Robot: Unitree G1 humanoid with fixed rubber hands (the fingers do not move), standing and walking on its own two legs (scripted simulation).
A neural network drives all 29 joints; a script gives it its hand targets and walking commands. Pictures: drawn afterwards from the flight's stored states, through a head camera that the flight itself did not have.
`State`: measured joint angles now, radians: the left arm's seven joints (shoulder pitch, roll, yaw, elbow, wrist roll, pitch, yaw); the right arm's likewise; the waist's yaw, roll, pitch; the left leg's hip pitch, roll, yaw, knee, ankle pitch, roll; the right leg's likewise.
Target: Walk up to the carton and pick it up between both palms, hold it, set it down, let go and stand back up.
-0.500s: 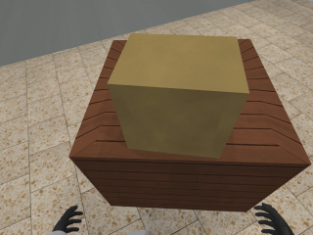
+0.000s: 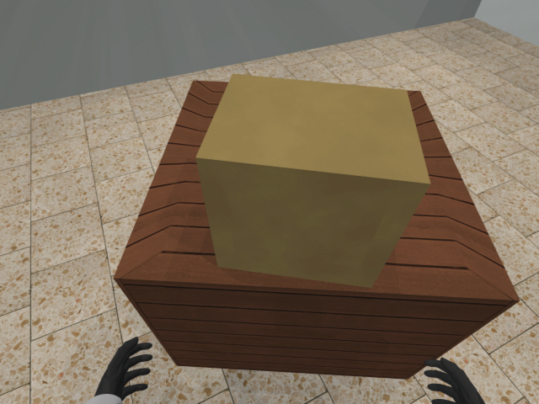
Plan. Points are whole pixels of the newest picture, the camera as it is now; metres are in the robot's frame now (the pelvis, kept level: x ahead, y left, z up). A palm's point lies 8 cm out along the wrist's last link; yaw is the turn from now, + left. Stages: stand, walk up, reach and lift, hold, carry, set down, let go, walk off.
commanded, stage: reach and lift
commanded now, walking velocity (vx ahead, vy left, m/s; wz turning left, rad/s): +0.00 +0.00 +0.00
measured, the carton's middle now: (304, 185) +0.50 -0.02 +0.03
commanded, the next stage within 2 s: none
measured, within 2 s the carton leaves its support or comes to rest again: neither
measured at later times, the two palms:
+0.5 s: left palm (105, 369) +0.18 +0.27 -0.04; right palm (467, 383) +0.17 -0.25 -0.03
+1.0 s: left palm (109, 338) +0.21 +0.26 -0.01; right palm (465, 353) +0.20 -0.24 +0.00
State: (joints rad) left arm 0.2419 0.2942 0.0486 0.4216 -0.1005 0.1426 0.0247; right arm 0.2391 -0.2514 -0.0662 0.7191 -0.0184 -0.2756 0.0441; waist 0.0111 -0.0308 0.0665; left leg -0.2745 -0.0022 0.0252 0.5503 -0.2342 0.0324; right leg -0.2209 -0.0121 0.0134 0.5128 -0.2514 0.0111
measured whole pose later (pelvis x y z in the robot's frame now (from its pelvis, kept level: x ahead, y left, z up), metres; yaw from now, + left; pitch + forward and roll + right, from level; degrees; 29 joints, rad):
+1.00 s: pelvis +0.01 +0.00 +0.01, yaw +0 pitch -2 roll -1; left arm 0.21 0.39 -0.07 0.41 -0.39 -0.30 0.00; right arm 0.21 -0.21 -0.07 0.45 0.24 -0.25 0.00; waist 0.01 -0.03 0.02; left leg -0.24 0.00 0.03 0.48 -0.22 0.03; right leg -0.17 -0.01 0.01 0.42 -0.22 0.01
